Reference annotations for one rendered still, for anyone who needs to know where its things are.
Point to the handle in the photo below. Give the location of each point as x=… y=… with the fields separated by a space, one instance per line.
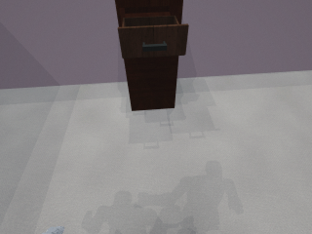
x=154 y=47

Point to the cabinet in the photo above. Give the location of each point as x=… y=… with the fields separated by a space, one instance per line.
x=151 y=81

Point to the drawer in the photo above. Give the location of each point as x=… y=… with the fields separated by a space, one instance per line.
x=152 y=30

